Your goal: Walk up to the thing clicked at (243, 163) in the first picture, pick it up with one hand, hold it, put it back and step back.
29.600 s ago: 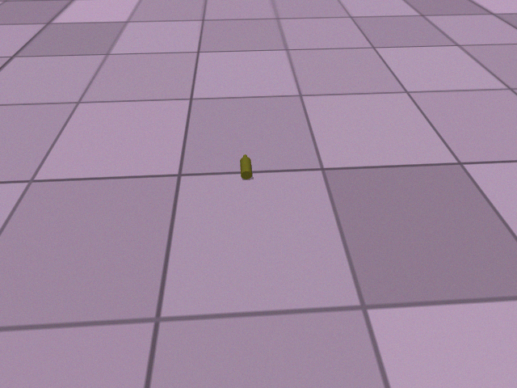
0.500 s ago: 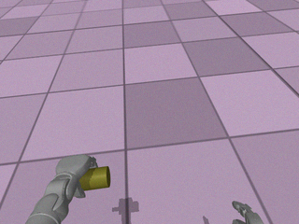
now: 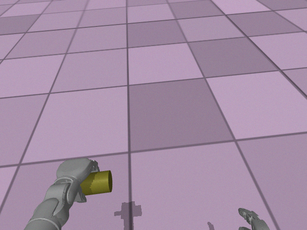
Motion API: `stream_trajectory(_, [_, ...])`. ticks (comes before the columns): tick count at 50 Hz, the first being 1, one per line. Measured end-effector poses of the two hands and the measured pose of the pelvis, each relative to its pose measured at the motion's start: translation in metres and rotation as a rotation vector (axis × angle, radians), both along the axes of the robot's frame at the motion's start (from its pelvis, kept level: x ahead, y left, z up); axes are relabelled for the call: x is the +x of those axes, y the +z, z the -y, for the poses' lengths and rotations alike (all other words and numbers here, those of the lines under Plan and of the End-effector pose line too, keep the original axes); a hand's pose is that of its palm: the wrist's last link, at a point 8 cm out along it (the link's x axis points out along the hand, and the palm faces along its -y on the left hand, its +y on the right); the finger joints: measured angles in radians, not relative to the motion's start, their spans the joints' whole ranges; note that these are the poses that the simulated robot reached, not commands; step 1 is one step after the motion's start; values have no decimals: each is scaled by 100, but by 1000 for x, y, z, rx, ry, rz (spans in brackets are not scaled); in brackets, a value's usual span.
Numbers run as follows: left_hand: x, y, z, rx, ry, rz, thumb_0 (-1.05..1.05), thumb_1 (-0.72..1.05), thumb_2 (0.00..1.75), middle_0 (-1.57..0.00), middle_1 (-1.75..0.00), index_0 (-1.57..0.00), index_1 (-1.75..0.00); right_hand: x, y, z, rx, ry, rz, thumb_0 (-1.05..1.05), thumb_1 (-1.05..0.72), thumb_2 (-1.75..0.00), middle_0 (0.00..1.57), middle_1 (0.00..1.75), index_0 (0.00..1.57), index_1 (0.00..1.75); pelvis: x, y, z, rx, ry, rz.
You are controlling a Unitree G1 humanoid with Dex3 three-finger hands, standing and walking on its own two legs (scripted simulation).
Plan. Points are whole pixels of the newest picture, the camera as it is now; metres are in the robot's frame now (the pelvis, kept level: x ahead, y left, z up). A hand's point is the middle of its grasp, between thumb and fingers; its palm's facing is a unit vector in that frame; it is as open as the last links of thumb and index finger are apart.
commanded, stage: crouch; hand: left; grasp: from above
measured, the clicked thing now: (82, 184) +0.29 +0.23 -0.07
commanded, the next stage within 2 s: lower in 1.98 s
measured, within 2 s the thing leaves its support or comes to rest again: neither
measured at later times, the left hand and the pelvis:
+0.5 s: hand (87, 194) +0.28 +0.23 -0.12, palm faces -0.48 -0.01 -0.88, open 9.1 cm; pelvis +0.00 +0.00 -0.02, yaw +1 degrees
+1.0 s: hand (108, 202) +0.34 +0.22 -0.37, palm faces -0.45 +0.01 -0.89, open 9.1 cm; pelvis -0.04 +0.00 -0.22, yaw +0 degrees
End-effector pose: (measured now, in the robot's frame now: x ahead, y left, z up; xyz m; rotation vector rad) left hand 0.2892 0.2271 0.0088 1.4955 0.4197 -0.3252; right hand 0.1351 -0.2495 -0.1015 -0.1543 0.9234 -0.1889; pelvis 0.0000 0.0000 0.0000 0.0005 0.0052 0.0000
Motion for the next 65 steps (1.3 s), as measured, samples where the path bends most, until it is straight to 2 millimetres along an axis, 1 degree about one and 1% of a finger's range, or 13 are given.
stream_trajectory(8, [4, 3, -1, 1, 2, 1, 1, 10, 46, -85, -38, -82, -40, 1, 0, -1, 3, -6, -2, 1, -90, -90, 20, 30, 20, 30, 3, 1, -1, 0, 0, 2])
stream_trajectory(13, [4, -4, 0, -7, -3, -4, 1, 11, 44, -85, -37, -82, -39, 3, 2, -1, 0, -7, 0, 1, -89, -90, 20, 30, 20, 30, 3, 1, -1, 1, 0, -4])
stream_trajectory(16, [2, -15, 2, -3, -13, -10, 1, 11, 43, -86, -36, -83, -38, 2, 2, 0, -5, -6, -10, 1, -89, -90, 20, 30, 20, 30, 3, 0, -1, 2, 2, -14])
stream_trajectory(20, [-1, -36, 2, 8, -19, -16, 0, 11, 43, -87, -34, -84, -36, -3, -4, 4, -19, 0, -47, 1, -89, -90, 20, 30, 20, 30, 2, -4, -1, 0, 7, -45])
stream_trajectory(26, [2, -79, 2, 42, -30, -25, 0, 10, 41, -88, -32, -85, -35, -24, -25, 14, -49, -3, -127, 1, -89, -90, 20, 30, 20, 30, -3, -23, 0, -10, 15, -137])
stream_trajectory(30, [8, -114, 4, 56, -41, -13, 0, 10, 40, -89, -32, -86, -34, -46, -49, 22, -77, -17, -187, 1, -89, -90, 20, 30, 20, 30, -8, -47, -1, -17, 17, -217])
stream_trajectory(34, [16, -155, 6, 64, -57, -1, 0, 11, 39, -88, -32, -85, -34, -72, -81, 30, -109, -38, -253, 1, -89, -89, 20, 30, 20, 30, -16, -78, -2, -25, 17, -303])
stream_trajectory(40, [35, -218, 8, 69, -54, 30, 0, 11, 39, -88, -31, -85, -34, -106, -140, 34, -138, -64, -341, 1, -89, -89, 20, 30, 20, 30, -27, -134, -3, -34, 14, -430])
stream_trajectory(45, [48, -270, 8, 76, -28, 34, 0, 11, 40, -88, -31, -85, -34, -124, -190, 29, -132, -71, -391, 1, -89, -89, 20, 30, 20, 30, -35, -179, -3, -38, 11, -509])
stream_trajectory(50, [53, -318, 10, 69, -19, 8, 0, 11, 41, -87, -32, -84, -35, -128, -234, 21, -107, -48, -408, 1, -89, -89, 20, 30, 20, 30, -42, -218, -1, -43, 11, -565])
stream_trajectory(55, [55, -363, 12, 49, -28, -16, 0, 10, 42, -87, -33, -84, -35, -123, -272, 16, -91, -10, -403, 1, -89, -89, 20, 30, 20, 30, -47, -252, 1, -51, 9, -607])
stream_trajectory(60, [57, -401, 14, 37, -45, -14, 1, 9, 44, -87, -35, -84, -37, -113, -299, 16, -95, 30, -392, 1, -90, -90, 20, 30, 20, 30, -49, -281, 3, -59, 8, -634])
stream_trajectory(65, [62, -431, 14, 35, -40, 4, 1, 9, 45, -86, -36, -84, -37, -106, -320, 21, -108, 58, -385, 0, -90, -90, 20, 30, 20, 30, -51, -304, 5, -64, 5, -648])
